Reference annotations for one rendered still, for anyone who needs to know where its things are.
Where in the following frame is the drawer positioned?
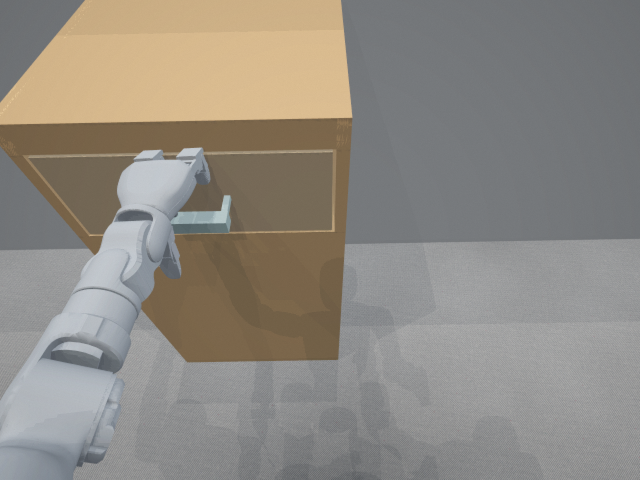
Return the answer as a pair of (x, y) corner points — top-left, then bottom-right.
(28, 149), (333, 234)

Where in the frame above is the left robot hand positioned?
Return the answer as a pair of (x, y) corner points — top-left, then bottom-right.
(117, 148), (210, 279)

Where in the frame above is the robot left upper arm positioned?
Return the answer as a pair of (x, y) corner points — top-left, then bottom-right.
(0, 358), (125, 480)

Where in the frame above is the cabinet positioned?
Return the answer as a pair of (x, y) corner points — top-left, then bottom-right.
(0, 0), (352, 362)

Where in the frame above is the handle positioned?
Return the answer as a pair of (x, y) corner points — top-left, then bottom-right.
(170, 195), (231, 234)

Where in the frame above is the robot left forearm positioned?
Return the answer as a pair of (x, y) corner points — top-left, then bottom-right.
(0, 204), (172, 431)

